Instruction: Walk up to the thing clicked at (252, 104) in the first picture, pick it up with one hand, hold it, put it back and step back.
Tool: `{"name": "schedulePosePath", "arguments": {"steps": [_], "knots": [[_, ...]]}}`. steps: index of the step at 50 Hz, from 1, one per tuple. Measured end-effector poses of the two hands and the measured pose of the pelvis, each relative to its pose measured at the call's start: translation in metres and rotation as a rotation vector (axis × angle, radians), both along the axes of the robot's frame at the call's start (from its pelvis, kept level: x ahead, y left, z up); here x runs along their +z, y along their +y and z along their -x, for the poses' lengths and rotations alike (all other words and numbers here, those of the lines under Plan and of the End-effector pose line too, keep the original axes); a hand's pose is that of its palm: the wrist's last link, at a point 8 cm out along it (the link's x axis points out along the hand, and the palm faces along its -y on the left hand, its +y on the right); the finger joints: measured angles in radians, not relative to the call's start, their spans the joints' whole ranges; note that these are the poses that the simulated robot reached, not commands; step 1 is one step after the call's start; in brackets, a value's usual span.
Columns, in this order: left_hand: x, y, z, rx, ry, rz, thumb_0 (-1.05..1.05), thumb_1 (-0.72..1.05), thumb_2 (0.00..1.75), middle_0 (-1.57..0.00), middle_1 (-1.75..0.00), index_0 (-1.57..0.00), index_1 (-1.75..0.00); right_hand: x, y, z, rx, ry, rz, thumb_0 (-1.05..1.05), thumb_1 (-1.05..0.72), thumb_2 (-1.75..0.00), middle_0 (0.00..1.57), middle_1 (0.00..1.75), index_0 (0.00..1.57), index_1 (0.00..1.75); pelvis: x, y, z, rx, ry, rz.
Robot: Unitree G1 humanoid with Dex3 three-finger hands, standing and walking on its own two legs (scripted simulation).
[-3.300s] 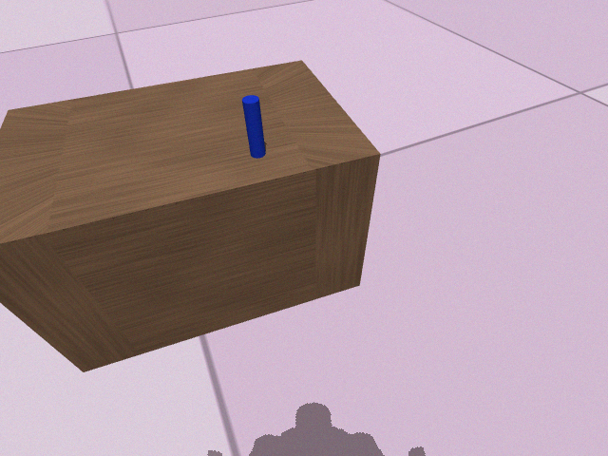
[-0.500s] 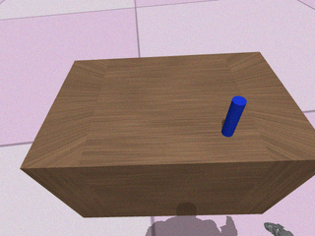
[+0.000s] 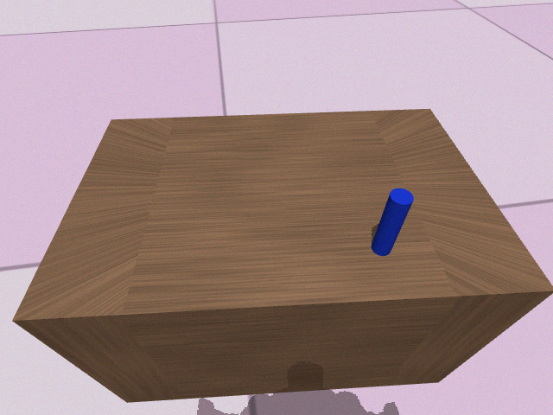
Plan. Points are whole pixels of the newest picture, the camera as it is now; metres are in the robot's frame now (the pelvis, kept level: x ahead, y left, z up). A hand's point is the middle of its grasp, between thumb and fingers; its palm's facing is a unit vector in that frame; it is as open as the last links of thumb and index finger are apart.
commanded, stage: walk up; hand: right
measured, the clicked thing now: (390, 224) +0.47 -0.22 -0.05
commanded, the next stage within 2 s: stand in 0.50 s
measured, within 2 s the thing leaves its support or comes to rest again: neither
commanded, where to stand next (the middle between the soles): +0.04 -0.01 m, yaw +0 degrees
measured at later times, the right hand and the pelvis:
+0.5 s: hand out of the picture +0.10 -0.24 -0.15, palm faces -0.03 +0.94 -0.33, open 7.4 cm; pelvis +0.01 +0.00 +0.00, yaw +0 degrees
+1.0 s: hand out of the picture +0.09 -0.25 -0.15, palm faces -0.01 +0.94 -0.34, open 7.4 cm; pelvis +0.02 +0.00 +0.00, yaw +0 degrees
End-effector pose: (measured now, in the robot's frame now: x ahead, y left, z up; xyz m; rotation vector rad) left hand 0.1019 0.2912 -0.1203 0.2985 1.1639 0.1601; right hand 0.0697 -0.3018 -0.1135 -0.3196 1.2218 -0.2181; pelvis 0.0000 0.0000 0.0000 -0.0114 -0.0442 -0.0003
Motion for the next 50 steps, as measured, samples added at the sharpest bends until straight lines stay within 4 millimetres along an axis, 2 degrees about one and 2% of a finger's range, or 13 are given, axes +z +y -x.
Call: {"name": "schedulePosePath", "arguments": {"steps": [11,19,24,50], "knots": [[0.000,0.011,0.025,0.040,0.060,-0.015,0.00,0.90,0.90,-0.21,-0.30,-0.21,-0.30,0.002,0.010,-0.020,0.015,-0.036,-0.013,0.01,-0.90,-0.90,0.20,0.30,0.21,0.30,0.002,0.004,-0.001,0.002,-0.002,0.001],[-0.002,0.015,0.046,0.064,0.119,-0.020,0.00,0.90,0.90,-0.21,-0.30,-0.21,-0.30,-0.001,0.014,-0.022,0.026,-0.013,-0.025,0.01,-0.90,-0.90,0.20,0.30,0.21,0.30,0.003,0.005,-0.003,0.004,0.007,-0.002],[-0.002,0.014,0.051,0.074,0.135,-0.020,0.00,0.90,0.90,-0.21,-0.30,-0.21,-0.30,-0.002,0.015,-0.022,0.023,-0.002,-0.029,0.01,-0.90,-0.90,0.20,0.30,0.21,0.30,0.003,0.005,-0.006,0.006,0.006,-0.001],[0.001,0.010,0.015,0.023,0.074,-0.027,0.00,0.90,0.90,-0.21,-0.30,-0.21,-0.30,-0.001,0.007,-0.019,-0.004,0.019,-0.015,0.01,-0.90,-0.90,0.20,0.30,0.21,0.30,0.003,0.003,-0.021,0.006,0.012,-0.005]]}}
